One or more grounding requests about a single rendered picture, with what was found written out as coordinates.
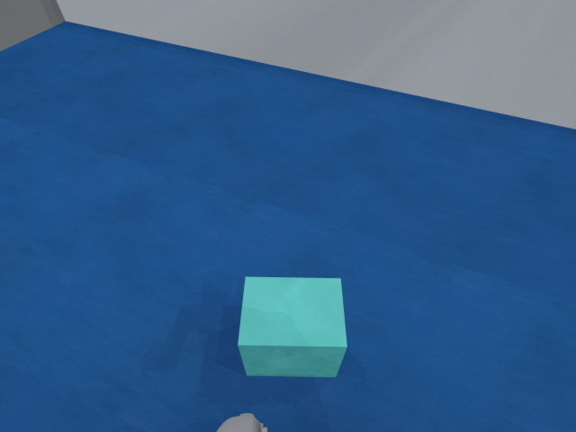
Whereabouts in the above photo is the carton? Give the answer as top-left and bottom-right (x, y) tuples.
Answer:
(238, 277), (347, 377)

